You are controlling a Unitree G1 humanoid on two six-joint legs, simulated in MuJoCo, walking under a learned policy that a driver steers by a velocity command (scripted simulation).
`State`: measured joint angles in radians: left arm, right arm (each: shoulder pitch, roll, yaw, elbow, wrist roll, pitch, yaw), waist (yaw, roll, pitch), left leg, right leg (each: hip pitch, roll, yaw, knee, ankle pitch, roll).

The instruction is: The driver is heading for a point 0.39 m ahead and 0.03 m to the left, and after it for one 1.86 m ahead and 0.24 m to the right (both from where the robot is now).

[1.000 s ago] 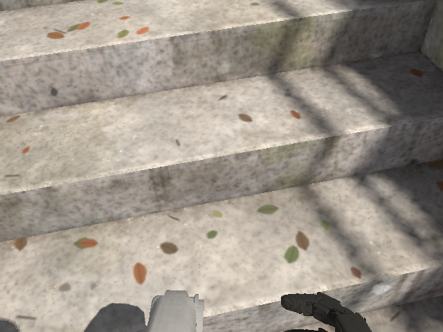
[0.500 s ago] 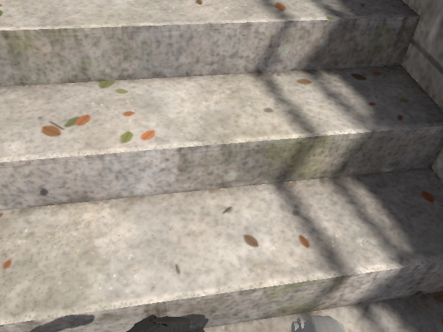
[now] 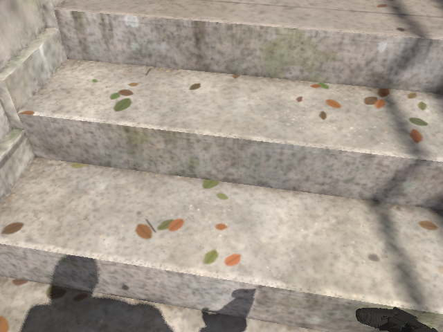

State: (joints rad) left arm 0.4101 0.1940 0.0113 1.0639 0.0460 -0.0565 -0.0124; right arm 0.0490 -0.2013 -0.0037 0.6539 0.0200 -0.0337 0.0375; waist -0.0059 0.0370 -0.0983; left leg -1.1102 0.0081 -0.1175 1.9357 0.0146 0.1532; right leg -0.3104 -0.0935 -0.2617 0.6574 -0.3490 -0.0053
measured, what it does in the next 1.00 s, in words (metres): climbs: left foot 0.17 m higher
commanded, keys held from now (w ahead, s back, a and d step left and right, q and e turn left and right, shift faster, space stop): w+q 0.26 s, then e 0.74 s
